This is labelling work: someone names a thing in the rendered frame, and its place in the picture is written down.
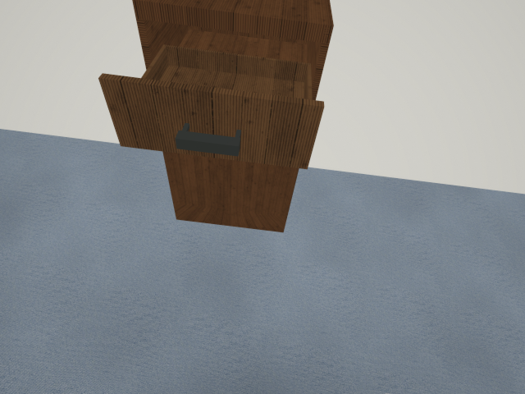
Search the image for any drawer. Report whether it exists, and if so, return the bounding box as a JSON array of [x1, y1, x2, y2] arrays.
[[98, 44, 324, 169]]

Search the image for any handle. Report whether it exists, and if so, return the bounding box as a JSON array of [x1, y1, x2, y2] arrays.
[[176, 123, 241, 156]]

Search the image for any cabinet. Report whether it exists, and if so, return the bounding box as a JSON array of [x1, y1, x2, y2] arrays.
[[132, 0, 334, 232]]

